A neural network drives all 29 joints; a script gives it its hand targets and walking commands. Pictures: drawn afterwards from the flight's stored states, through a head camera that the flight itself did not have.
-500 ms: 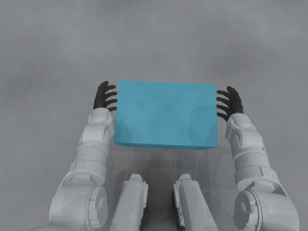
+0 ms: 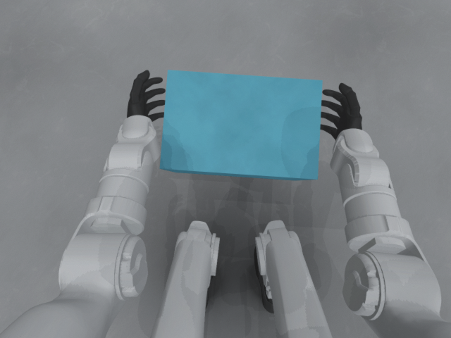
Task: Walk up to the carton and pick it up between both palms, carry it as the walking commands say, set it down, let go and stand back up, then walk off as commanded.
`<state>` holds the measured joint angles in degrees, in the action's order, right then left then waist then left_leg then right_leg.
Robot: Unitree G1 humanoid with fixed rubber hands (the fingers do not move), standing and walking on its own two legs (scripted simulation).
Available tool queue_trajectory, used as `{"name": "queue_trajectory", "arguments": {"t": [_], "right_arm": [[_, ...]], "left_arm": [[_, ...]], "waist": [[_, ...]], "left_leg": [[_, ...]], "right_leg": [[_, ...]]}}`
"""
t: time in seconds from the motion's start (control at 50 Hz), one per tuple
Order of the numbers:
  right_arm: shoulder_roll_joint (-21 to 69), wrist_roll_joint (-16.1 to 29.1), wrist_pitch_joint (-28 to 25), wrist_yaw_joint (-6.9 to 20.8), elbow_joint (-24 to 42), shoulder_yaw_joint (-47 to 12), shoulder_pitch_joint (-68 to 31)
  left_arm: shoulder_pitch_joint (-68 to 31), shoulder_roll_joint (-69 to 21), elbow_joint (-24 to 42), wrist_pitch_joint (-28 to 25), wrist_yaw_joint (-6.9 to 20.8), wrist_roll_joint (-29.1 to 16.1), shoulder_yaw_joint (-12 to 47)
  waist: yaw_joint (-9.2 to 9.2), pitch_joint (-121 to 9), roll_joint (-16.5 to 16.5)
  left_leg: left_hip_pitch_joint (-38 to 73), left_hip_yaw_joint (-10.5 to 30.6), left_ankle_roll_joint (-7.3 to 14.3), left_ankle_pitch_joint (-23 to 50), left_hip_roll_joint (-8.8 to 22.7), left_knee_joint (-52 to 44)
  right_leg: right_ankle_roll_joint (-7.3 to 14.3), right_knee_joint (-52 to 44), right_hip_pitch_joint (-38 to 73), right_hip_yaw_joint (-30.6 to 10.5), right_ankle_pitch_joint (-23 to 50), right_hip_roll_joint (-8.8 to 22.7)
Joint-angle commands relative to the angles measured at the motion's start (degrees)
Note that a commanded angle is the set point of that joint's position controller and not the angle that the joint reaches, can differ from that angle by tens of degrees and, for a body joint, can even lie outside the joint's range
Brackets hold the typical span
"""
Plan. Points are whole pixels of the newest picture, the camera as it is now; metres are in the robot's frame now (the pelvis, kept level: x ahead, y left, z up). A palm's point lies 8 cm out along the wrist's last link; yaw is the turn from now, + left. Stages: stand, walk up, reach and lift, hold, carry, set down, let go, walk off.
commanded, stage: set down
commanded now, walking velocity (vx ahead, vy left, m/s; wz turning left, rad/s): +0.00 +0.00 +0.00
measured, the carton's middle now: (239, 132) +0.48 +0.00 -0.17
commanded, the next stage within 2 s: none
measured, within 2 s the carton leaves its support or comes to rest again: neither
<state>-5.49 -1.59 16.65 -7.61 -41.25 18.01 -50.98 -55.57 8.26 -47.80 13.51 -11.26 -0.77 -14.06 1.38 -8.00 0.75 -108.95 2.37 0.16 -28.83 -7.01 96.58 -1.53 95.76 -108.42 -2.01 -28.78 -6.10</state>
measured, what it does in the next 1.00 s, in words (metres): lowers itself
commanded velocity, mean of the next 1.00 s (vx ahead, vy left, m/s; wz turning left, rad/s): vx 0.00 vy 0.00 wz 0.00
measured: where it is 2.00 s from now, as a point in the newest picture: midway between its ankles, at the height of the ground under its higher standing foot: (235, 289)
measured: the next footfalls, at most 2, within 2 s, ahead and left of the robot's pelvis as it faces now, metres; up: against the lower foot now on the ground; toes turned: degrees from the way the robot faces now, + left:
none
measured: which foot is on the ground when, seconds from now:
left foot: down 0.00-1.00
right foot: down 0.00-1.00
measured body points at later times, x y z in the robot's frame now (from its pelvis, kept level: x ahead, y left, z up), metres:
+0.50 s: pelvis -0.02 +0.00 -0.07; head +0.29 +0.02 +0.26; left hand +0.51 +0.18 -0.18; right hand +0.50 -0.18 -0.18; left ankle +0.10 +0.10 -0.49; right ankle +0.10 -0.12 -0.49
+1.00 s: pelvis -0.05 -0.01 -0.12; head +0.32 -0.01 +0.13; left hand +0.53 +0.17 -0.26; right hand +0.51 -0.18 -0.27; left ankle +0.10 +0.10 -0.49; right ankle +0.10 -0.11 -0.49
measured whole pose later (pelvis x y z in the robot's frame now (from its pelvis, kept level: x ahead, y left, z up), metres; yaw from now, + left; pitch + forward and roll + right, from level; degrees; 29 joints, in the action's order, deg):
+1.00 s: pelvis -0.05 -0.01 -0.12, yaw +1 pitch +27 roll +0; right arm -15.6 5.7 17.5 -11.6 -47.9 13.1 -80.6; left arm -85.5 21.5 -55.8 14.4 -11.8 -9.5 -6.9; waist 1.5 29.9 -0.1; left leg -118.1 0.8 -1.7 -29.4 -7.8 120.4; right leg -1.5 120.2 -118.0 0.0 -29.3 -6.7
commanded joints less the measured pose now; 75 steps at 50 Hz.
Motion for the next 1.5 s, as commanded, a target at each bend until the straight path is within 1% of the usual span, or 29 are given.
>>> {"name": "queue_trajectory", "arguments": {"t": [0.0, 0.18, 0.36, 0.46, 0.52, 0.6, 0.64, 0.66, 0.68, 0.7, 0.72, 0.74, 0.76, 0.78, 0.82, 0.84, 0.9, 0.96, 1.0, 1.06, 1.1, 1.14, 1.2, 1.24, 1.26, 1.3, 1.34, 1.42, 1.48], "right_arm": [[51.57, 8.45, -3.40, 16.40, 11.23, -28.16, -44.96], [50.15, 8.91, -2.88, 16.06, 9.79, -26.62, -50.46], [47.04, 8.61, -3.54, 16.27, 8.10, -24.35, -54.75], [45.26, 9.23, -3.87, 16.59, 8.82, -24.48, -57.53], [44.34, 10.48, -3.90, 16.72, 11.39, -26.09, -60.25], [43.03, 13.27, -2.69, 16.29, 17.19, -29.41, -64.85], [42.19, 14.74, -1.69, 15.90, 18.57, -30.70, -66.58], [42.05, 15.47, -1.25, 15.91, 18.02, -31.27, -66.88], [42.35, 17.88, -1.53, 15.38, 21.21, -34.57, -67.58], [42.79, 19.19, -1.99, 14.83, 25.85, -36.88, -69.14], [41.85, 19.00, -2.05, 14.52, 25.88, -36.51, -70.44], [40.08, 18.48, -1.85, 14.16, 23.77, -35.19, -70.57], [39.43, 17.99, -1.86, 13.92, 20.16, -34.24, -71.15], [39.05, 17.71, -2.19, 13.71, 20.14, -33.97, -72.59], [39.61, 18.02, -3.06, 12.98, 21.84, -33.80, -75.12], [39.45, 17.95, -3.09, 12.56, 20.65, -32.86, -75.29], [38.45, 16.33, -2.84, 12.30, 12.48, -29.47, -73.88], [38.95, 14.80, -3.16, 13.30, 7.25, -27.57, -73.11], [39.84, 14.67, -3.54, 13.95, 6.19, -27.06, -73.16], [41.32, 15.55, -4.12, 14.78, 5.68, -27.72, -73.74], [42.52, 16.41, -4.46, 15.20, 5.63, -28.68, -74.12], [43.16, 17.42, -4.97, 15.23, 6.88, -29.66, -74.70], [42.79, 18.56, -5.85, 14.60, 8.46, -30.23, -75.25], [41.56, 18.71, -6.54, 13.99, 8.70, -29.86, -75.25], [40.65, 18.61, -6.90, 13.73, 8.54, -29.43, -75.34], [38.22, 18.17, -7.69, 13.37, 7.26, -28.60, -74.79], [36.02, 17.86, -8.51, 13.01, 6.28, -27.88, -74.38], [33.55, 17.90, -9.54, 12.55, 4.43, -27.32, -73.45], [32.79, 18.07, -9.94, 12.87, 2.32, -27.05, -73.04]], "left_arm": [[-39.98, -55.21, 9.07, -1.27, 20.77, -6.02, 25.54], [-44.80, -53.60, 7.58, -1.09, 20.50, -6.42, 24.10], [-50.08, -52.75, 7.15, -1.45, 19.62, -7.89, 23.99], [-53.02, -52.12, 8.50, -1.49, 18.86, -9.14, 25.19], [-55.72, -51.40, 11.36, -1.39, 18.25, -10.51, 27.23], [-61.42, -48.65, 17.54, -0.39, 17.14, -12.76, 31.09], [-63.30, -47.46, 19.76, 0.58, 16.77, -13.52, 32.25], [-63.04, -47.59, 19.57, 1.18, 16.74, -13.63, 32.52], [-61.71, -47.94, 22.24, 1.40, 16.71, -14.37, 33.81], [-62.58, -47.93, 27.63, 1.08, 16.37, -15.28, 34.49], [-64.05, -47.24, 28.58, 1.02, 16.04, -15.48, 34.09], [-64.57, -46.61, 26.25, 1.28, 15.83, -15.46, 34.03], [-65.43, -46.01, 22.82, 1.41, 16.06, -15.58, 33.80], [-67.08, -45.27, 22.34, 1.03, 16.29, -16.01, 33.77], [-69.78, -43.88, 22.94, -0.19, 16.45, -16.67, 33.17], [-70.69, -42.87, 21.55, -0.52, 16.55, -16.79, 32.27], [-70.14, -40.81, 13.17, -0.76, 17.47, -16.08, 29.51], [-67.83, -40.48, 6.05, -1.29, 19.01, -14.53, 26.30], [-66.77, -40.75, 3.81, -1.75, 19.84, -13.84, 24.51], [-65.35, -41.73, 2.94, -2.27, 20.42, -13.34, 23.38], [-64.98, -42.19, 3.52, -2.65, 20.55, -13.39, 23.17], [-65.71, -42.27, 5.39, -3.13, 20.57, -14.15, 23.81], [-68.00, -41.33, 8.72, -4.02, 20.26, -15.65, 25.39], [-69.76, -40.20, 10.21, -4.71, 19.96, -16.55, 26.52], [-70.50, -39.67, 10.42, -5.01, 19.82, -16.89, 26.97], [-71.56, -38.24, 10.57, -5.71, 19.39, -17.31, 27.64], [-72.72, -36.97, 11.01, -6.59, 18.81, -17.98, 28.25], [-72.25, -35.78, 9.68, -7.49, 17.65, -19.27, 28.93], [-68.96, -36.00, 5.53, -7.43, 17.23, -18.76, 27.83]], "waist": [[0.86, -66.51, 0.53], [0.09, -66.78, 0.76], [1.40, -67.02, 2.41], [1.86, -70.75, 3.45], [1.88, -77.79, 3.46], [1.95, -94.06, 2.49], [1.50, -102.72, 2.06], [1.11, -104.73, 1.95], [1.04, -103.96, 2.29], [0.94, -108.26, 2.27], [0.79, -107.62, 1.98], [0.78, -103.14, 2.44], [0.68, -95.51, 2.45], [0.94, -91.71, 1.96], [1.34, -90.88, 0.88], [1.80, -89.35, 0.43], [1.93, -77.38, 0.13], [0.88, -67.43, -0.06], [-0.08, -66.10, -0.51], [-1.97, -67.60, -1.25], [-3.00, -68.25, -2.26], [-3.33, -69.69, -2.92], [-2.80, -71.90, -2.38], [-1.86, -71.92, -1.03], [-1.21, -70.93, -0.03], [-0.99, -67.48, 1.46], [-0.06, -64.40, 2.56], [1.49, -60.66, 2.07], [1.30, -55.44, 0.90]], "left_leg": [[30.10, -2.52, -0.11, 14.82, -1.91, -7.24], [26.82, -3.18, 0.09, 13.48, -1.75, -3.01], [26.52, -2.71, -0.34, 13.54, -1.67, 0.79], [28.56, -2.41, -0.58, 14.09, -1.59, 3.05], [31.87, -2.45, -0.70, 15.30, -1.56, 4.67], [40.01, -2.81, -0.71, 16.47, -1.31, 7.24], [44.94, -3.17, -1.05, 17.46, -0.81, 8.64], [46.18, -3.51, -1.32, 17.60, -0.38, 9.00], [46.90, -4.28, -1.23, 24.77, -0.31, 10.54], [49.51, -3.72, -0.88, 29.05, -0.63, 11.89], [49.35, -3.43, -0.76, 28.55, -0.69, 12.04], [47.43, -3.24, -0.76, 26.12, -0.50, 11.81], [42.43, -3.43, -0.63, 21.93, -0.22, 11.39], [38.64, -3.50, -0.36, 18.97, -0.15, 11.54], [34.62, -4.12, 0.29, 16.96, -0.24, 12.73], [32.56, -4.53, 0.49, 15.76, -0.18, 13.27], [25.26, -4.97, 0.85, 8.95, 0.39, 13.55], [19.64, -5.06, 1.32, 4.77, 0.74, 14.07], [18.47, -5.30, 1.43, 5.82, 0.80, 14.99], [19.84, -5.32, 1.30, 10.01, 0.78, 16.46], [20.44, -5.15, 1.28, 12.64, 0.76, 17.46], [20.80, -5.08, 1.24, 15.30, 0.70, 18.66], [21.37, -4.87, 1.05, 18.76, 0.67, 20.47], [21.56, -4.64, 0.86, 20.03, 0.77, 21.54], [21.38, -4.48, 0.77, 20.20, 0.82, 21.96], [19.77, -4.22, 0.49, 20.08, 0.88, 22.56], [19.84, -3.49, 0.42, 20.16, 0.99, 23.06], [22.57, -2.38, 0.43, 20.74, 1.05, 23.50], [23.25, -1.54, 0.74, 20.12, 1.20, 23.32]], "right_leg": [[0.22, -6.26, 31.52, 3.22, 16.46, -2.39], [0.35, -2.15, 27.14, 3.77, 14.39, -2.35], [0.92, 2.22, 20.18, 4.94, 12.96, -2.05], [1.26, 4.79, 17.62, 5.67, 12.69, -1.75], [1.35, 6.58, 19.06, 6.18, 13.65, -1.45], [1.42, 9.15, 25.99, 6.75, 14.82, -1.19], [1.71, 10.28, 30.45, 6.75, 15.49, -1.01], [1.90, 10.59, 31.52, 6.80, 15.49, -0.84], [1.49, 11.64, 33.85, 7.59, 22.89, -1.52], [1.49, 12.74, 35.71, 7.71, 26.79, -1.99], [1.73, 13.48, 34.32, 7.62, 25.47, -2.12], [1.94, 13.92, 30.98, 7.36, 22.58, -1.84], [2.06, 13.67, 28.31, 6.98, 19.12, -1.31], [2.16, 13.59, 27.33, 6.55, 17.14, -1.06], [2.06, 14.10, 29.53, 5.78, 16.92, -0.74], [1.96, 14.23, 30.23, 5.56, 16.54, -0.57], [1.85, 13.96, 27.11, 4.98, 11.20, 0.07], [1.64, 14.51, 23.54, 4.67, 7.42, 0.67], [1.36, 15.33, 23.70, 4.56, 8.34, 0.72], [0.98, 17.10, 24.79, 4.97, 11.72, 0.41], [0.84, 18.20, 25.12, 5.19, 13.77, 0.13], [0.83, 19.29, 25.99, 5.21, 16.35, -0.15], [1.11, 20.91, 27.26, 4.85, 20.39, -0.47], [1.45, 21.78, 26.88, 4.48, 22.02, -0.59], [1.66, 22.08, 26.13, 4.25, 22.30, -0.63], [2.06, 22.75, 24.42, 3.59, 22.46, -0.72], [2.41, 23.53, 22.50, 3.46, 22.38, -0.58], [2.57, 24.33, 20.11, 4.26, 21.29, -0.26], [2.45, 24.54, 16.82, 4.87, 18.93, 0.06]]}}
